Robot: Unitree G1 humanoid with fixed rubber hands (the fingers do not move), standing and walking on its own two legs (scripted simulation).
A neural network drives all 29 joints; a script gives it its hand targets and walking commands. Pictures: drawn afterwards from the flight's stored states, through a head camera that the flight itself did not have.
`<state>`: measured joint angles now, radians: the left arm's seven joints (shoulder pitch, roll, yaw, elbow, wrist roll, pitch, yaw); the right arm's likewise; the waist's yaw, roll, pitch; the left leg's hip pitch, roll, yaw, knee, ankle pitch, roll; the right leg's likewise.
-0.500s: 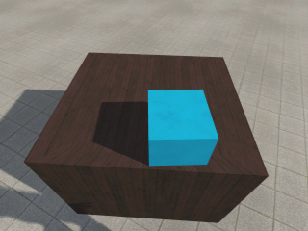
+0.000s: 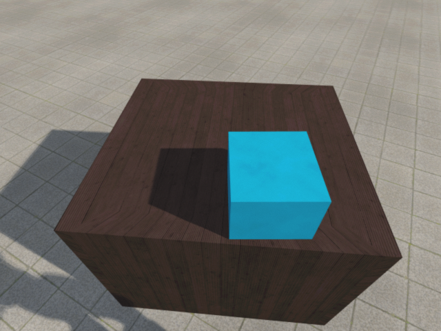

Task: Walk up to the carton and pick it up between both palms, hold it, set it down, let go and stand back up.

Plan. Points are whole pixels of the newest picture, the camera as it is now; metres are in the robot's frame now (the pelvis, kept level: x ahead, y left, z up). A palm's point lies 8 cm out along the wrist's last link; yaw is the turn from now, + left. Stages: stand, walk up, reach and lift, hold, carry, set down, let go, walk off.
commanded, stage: stand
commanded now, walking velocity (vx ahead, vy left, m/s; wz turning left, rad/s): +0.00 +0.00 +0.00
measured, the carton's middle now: (269, 183) +0.48 -0.10 -0.05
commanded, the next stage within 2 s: none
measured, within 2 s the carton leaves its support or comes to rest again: neither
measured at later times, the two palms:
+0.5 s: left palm out of the picture -0.11 +0.19 -0.14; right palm out of the picture -0.08 -0.22 -0.14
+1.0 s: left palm out of the picture -0.10 +0.17 -0.15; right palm out of the picture -0.08 -0.24 -0.14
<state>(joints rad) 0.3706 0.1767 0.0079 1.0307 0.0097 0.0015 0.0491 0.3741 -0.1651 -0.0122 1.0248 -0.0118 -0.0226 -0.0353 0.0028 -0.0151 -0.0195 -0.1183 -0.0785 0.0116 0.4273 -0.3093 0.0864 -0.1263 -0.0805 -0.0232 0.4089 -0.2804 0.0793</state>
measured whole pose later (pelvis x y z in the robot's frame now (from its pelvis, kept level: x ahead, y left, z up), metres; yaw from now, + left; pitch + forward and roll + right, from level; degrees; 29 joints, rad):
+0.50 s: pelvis -0.04 -0.01 +0.00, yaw +0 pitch -1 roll +0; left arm 0.41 0.12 -0.02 1.17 0.02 -0.01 0.04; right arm 0.39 -0.14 0.01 1.09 -0.01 -0.02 -0.03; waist 0.00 -0.01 0.00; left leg -0.14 -0.07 0.01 0.40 -0.24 0.07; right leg -0.16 -0.08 -0.02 0.41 -0.22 0.06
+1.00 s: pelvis -0.04 -0.03 +0.00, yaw +0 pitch -1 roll +0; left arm 0.38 0.11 -0.02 1.17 0.01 -0.02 0.04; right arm 0.38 -0.13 0.02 1.11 -0.01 -0.02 -0.04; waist 0.00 0.00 -0.01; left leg -0.17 -0.04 0.01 0.44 -0.25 0.04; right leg -0.19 -0.04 -0.03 0.43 -0.23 0.03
